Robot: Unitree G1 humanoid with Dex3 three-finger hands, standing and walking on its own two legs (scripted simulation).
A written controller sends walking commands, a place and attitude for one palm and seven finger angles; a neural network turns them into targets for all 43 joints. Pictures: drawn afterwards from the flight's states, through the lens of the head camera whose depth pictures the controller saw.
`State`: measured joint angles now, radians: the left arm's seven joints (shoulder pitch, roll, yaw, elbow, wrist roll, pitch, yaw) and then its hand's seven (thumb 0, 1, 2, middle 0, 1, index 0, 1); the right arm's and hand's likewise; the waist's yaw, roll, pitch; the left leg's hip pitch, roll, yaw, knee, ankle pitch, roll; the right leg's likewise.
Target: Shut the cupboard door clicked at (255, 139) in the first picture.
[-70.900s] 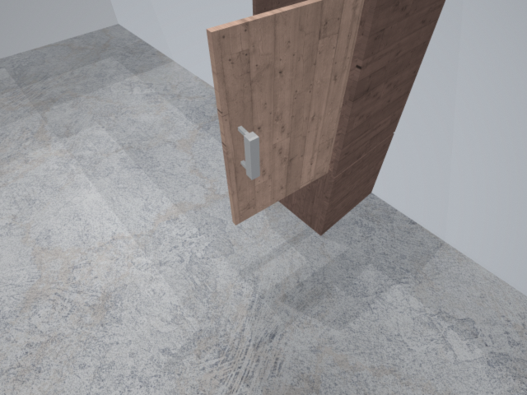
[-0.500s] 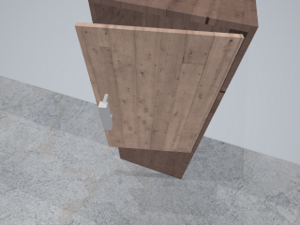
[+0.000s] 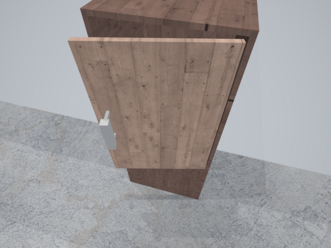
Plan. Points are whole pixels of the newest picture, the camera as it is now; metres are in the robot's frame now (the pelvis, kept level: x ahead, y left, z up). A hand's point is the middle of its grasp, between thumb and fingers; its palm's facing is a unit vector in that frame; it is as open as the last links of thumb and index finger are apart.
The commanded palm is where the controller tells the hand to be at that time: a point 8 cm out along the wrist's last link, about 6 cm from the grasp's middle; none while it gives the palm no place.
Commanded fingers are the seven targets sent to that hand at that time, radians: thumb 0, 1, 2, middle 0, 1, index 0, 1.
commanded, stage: come to a stop and stand still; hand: left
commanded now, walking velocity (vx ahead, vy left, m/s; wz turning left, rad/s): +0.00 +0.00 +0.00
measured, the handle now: (109, 130) +0.46 +0.20 -0.03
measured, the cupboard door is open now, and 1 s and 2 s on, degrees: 15 15 15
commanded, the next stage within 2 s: look again from close up in 0.48 s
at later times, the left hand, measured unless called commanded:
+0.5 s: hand out of the picture -0.06 +0.18 -0.17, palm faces +0.03 -0.98 -0.21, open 7.4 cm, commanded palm none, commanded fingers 0.00 0.90 0.90 -0.20 -0.30 -0.20 -0.30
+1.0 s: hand out of the picture -0.04 +0.16 -0.17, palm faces +0.04 -0.99 -0.16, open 7.4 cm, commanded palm none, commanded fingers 0.00 0.90 0.90 -0.20 -0.30 -0.20 -0.30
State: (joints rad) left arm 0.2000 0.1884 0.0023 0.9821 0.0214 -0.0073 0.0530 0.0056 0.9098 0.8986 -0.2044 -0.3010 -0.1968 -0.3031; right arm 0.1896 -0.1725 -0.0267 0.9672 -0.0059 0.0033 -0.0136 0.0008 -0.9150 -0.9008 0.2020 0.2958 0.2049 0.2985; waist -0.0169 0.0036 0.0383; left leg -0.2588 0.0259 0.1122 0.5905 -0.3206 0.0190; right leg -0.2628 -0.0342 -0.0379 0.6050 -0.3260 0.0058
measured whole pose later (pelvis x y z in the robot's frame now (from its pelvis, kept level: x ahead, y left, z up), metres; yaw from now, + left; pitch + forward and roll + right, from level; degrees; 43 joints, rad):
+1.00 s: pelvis -0.03 +0.00 +0.01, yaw +1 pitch -2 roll +0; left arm 0.31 0.14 -0.02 1.09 0.02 -0.01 0.03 0.01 0.92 0.90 -0.20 -0.30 -0.20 -0.30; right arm 0.28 -0.15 0.00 1.11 -0.01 -0.01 -0.01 0.01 -0.93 -0.90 0.20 0.30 0.20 0.30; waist 0.01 -0.02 0.02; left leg -0.22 0.01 0.09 0.44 -0.19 0.03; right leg -0.22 -0.03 -0.05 0.45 -0.20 0.01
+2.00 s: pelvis -0.03 +0.01 +0.01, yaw +1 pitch -2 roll +0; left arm 0.26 0.19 -0.01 1.00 0.02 0.00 0.03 0.01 0.91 0.90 -0.20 -0.30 -0.20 -0.30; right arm 0.26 -0.20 -0.01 0.98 -0.02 0.01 0.00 0.00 -0.93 -0.90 0.20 0.30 0.20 0.30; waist 0.00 0.03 0.01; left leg -0.26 0.00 0.10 0.52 -0.24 0.04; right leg -0.25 -0.05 -0.03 0.54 -0.26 0.01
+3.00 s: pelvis +0.01 -0.01 +0.01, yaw +1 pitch -1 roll +0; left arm 0.34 0.18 0.06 0.75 -0.04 0.04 0.03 0.01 0.91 0.90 -0.21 -0.30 -0.20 -0.30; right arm 0.25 -0.18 0.01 1.03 0.01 -0.08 -0.05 0.00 -0.92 -0.90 0.20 0.30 0.21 0.30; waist 0.01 -0.01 0.06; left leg -0.21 0.03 0.09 0.50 -0.27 0.00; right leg -0.21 -0.02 -0.05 0.52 -0.29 -0.01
